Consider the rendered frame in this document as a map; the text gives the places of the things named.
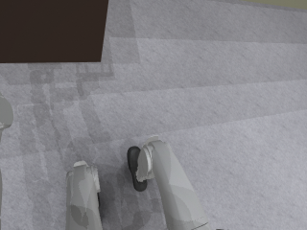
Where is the right robot shin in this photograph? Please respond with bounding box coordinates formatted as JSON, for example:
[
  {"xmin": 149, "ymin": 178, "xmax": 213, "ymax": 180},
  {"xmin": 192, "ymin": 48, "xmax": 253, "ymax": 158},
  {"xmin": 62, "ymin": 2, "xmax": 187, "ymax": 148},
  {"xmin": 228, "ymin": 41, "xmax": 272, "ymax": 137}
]
[{"xmin": 136, "ymin": 135, "xmax": 171, "ymax": 182}]

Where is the robot left thigh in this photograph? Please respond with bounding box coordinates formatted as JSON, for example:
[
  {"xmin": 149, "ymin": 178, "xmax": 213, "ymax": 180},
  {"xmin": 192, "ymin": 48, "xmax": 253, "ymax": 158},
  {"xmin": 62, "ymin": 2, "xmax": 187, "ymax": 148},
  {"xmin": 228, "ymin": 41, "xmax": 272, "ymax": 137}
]
[{"xmin": 65, "ymin": 164, "xmax": 103, "ymax": 230}]

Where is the cabinet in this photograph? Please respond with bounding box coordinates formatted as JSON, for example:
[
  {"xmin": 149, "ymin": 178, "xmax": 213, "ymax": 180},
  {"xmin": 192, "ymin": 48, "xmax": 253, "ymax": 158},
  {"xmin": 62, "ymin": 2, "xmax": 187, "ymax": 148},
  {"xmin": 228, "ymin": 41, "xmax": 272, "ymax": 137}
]
[{"xmin": 0, "ymin": 0, "xmax": 109, "ymax": 63}]

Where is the left robot upper arm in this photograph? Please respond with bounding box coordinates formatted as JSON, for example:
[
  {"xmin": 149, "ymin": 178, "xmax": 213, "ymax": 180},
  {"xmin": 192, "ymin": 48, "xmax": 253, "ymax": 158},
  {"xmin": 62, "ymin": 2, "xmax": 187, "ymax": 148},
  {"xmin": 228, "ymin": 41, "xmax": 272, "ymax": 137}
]
[{"xmin": 0, "ymin": 92, "xmax": 13, "ymax": 230}]

